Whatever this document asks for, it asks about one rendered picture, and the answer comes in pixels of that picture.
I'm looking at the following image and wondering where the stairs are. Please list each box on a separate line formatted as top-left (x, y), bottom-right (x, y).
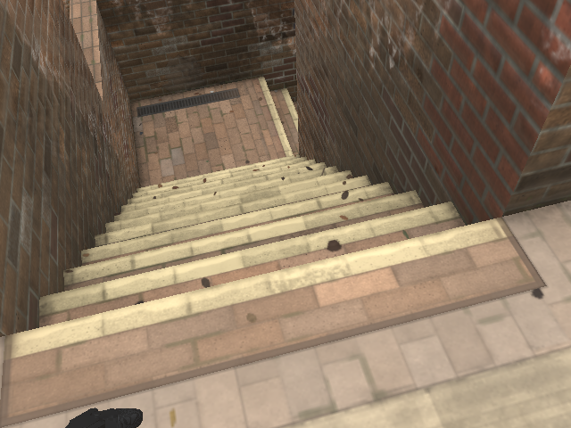
top-left (39, 154), bottom-right (465, 327)
top-left (270, 88), bottom-right (299, 155)

